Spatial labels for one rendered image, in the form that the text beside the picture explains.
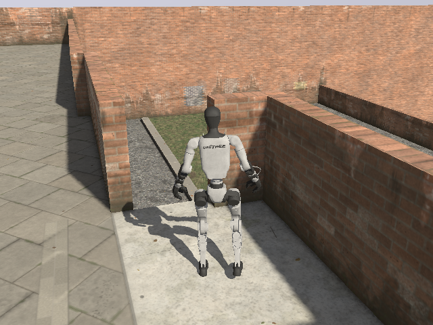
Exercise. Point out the right robot shin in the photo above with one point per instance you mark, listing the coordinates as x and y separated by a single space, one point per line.
237 243

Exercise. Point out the robot shin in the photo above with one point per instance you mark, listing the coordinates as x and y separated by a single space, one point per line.
237 243
202 246

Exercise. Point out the left robot forearm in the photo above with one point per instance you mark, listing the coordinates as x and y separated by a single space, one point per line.
180 178

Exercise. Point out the robot right hand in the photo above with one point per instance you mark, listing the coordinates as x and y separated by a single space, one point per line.
251 183

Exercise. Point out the left robot shin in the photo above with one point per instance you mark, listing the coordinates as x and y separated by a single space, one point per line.
202 246

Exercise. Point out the robot right upper arm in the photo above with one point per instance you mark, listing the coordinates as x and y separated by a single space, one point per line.
240 151

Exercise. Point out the robot left upper arm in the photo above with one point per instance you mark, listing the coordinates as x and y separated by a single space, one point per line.
193 143

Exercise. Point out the right robot forearm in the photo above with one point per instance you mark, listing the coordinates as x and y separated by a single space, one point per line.
252 173

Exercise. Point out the robot left hand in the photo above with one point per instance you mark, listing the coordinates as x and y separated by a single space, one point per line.
176 190

